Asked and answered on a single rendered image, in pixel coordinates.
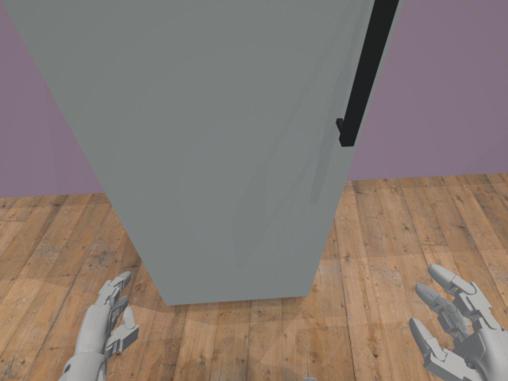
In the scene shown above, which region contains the handle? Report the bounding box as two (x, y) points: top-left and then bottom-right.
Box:
(336, 0), (399, 147)

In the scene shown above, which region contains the robot right hand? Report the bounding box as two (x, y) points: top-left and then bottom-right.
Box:
(409, 264), (508, 381)

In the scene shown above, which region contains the robot left forearm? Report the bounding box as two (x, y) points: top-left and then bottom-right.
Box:
(58, 352), (107, 381)

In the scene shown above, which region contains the robot left hand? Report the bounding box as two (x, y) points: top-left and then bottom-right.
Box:
(74, 271), (139, 360)

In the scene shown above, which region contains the fridge door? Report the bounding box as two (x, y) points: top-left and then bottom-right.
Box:
(2, 0), (404, 306)

